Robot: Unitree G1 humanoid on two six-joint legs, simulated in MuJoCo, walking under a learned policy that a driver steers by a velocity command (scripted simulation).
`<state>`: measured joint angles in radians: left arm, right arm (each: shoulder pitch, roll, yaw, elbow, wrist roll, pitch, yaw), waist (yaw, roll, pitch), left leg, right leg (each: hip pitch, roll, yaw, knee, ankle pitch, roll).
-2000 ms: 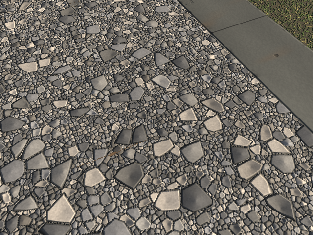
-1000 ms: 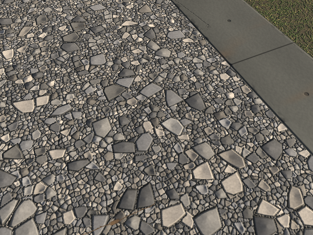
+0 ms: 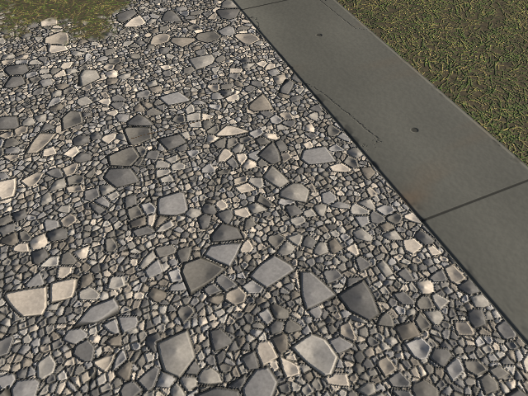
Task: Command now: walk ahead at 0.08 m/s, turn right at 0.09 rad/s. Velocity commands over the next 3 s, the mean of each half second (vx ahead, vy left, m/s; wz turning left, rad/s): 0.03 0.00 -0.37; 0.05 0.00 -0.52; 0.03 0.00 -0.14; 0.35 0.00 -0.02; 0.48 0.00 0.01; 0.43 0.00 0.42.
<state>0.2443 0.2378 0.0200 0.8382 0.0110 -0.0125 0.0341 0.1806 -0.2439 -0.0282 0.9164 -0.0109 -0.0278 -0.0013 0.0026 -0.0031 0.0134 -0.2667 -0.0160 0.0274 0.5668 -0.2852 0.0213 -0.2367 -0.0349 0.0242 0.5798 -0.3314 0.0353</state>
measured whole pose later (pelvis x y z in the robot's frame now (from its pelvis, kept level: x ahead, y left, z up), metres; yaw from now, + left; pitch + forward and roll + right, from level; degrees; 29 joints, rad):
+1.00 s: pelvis +0.05 -0.04 +0.01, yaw -30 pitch +1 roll +0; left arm 0.18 0.34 0.08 0.67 -0.01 0.03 0.03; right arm 0.14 -0.29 -0.07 0.85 -0.01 -0.03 -0.02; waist 0.00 -0.05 0.03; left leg -0.23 -0.01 -0.04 0.43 -0.23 0.01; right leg -0.46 0.12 0.15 0.98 -0.48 0.03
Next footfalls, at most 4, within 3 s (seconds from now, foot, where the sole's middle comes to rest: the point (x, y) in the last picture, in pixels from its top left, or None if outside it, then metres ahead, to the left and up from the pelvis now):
0.36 right None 0.05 -0.15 -0.77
0.88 left None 0.14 0.04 -0.77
1.22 right None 0.03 -0.20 -0.77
1.72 left None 0.20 -0.02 -0.77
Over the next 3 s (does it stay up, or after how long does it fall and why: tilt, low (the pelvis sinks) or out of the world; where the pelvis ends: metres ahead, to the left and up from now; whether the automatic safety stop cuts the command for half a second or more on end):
stays up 0.71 -0.37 0.01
